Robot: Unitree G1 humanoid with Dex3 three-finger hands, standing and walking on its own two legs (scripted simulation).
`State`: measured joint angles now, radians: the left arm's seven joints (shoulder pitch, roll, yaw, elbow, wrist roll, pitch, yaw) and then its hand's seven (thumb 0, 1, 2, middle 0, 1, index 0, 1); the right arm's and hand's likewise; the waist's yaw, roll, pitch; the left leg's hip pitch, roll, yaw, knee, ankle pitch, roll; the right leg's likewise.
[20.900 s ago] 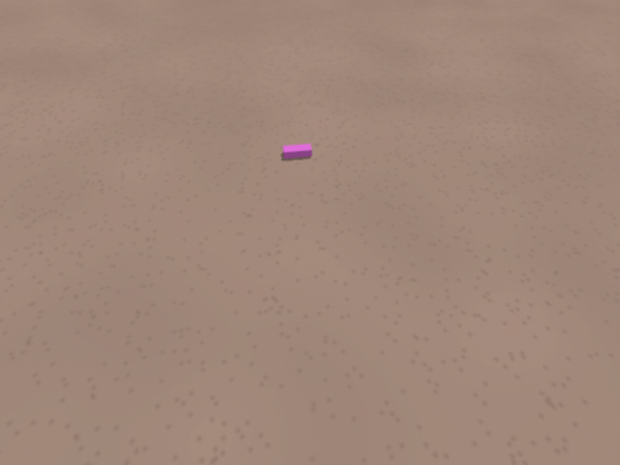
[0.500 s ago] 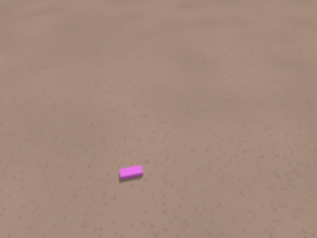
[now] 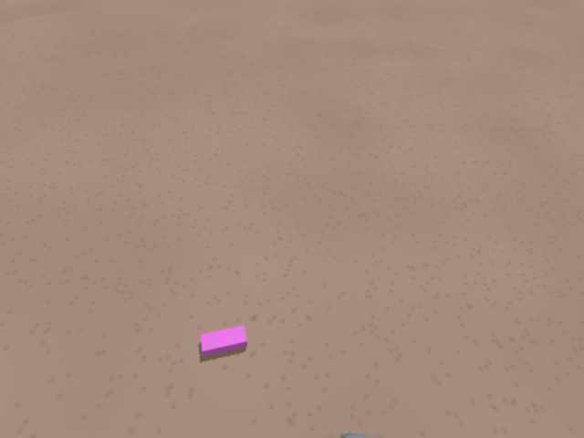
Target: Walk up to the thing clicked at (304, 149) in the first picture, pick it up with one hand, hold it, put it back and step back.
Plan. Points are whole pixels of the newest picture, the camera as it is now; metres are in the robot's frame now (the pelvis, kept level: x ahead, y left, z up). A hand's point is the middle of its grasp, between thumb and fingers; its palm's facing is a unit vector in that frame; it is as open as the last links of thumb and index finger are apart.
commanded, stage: walk up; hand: left
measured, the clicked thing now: (224, 340) +0.59 +0.22 -0.76
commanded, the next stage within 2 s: none
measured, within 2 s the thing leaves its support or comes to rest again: neither
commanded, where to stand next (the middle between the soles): +0.20 -0.03 m, yaw +2 degrees
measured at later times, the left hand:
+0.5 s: hand (162, 385) +0.25 +0.22 -0.15, palm faces -0.04 -0.94 -0.35, open 7.4 cm
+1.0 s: hand (164, 382) +0.26 +0.22 -0.16, palm faces -0.01 -0.94 -0.34, open 7.4 cm
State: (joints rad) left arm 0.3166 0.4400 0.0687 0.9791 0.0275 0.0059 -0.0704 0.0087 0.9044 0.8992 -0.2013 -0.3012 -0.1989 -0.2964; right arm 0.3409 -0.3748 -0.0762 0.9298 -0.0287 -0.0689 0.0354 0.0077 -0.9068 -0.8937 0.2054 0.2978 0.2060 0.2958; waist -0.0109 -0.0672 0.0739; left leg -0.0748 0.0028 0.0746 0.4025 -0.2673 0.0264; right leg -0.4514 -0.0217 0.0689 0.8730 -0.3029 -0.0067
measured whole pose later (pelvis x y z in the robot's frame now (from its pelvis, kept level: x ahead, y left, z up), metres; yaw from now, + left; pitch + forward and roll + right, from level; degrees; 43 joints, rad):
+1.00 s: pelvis +0.18 -0.03 -0.01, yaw +0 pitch -3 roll +0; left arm 0.14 0.36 0.00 1.04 0.00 0.01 -0.02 0.01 0.90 0.90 -0.20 -0.30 -0.20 -0.30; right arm 0.07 -0.37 0.01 1.01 0.01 -0.02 0.01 0.01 -0.91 -0.89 0.20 0.30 0.21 0.30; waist 0.02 0.02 0.08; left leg -0.28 0.04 0.01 0.52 -0.19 -0.02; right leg -0.17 0.00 -0.02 0.53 -0.31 0.00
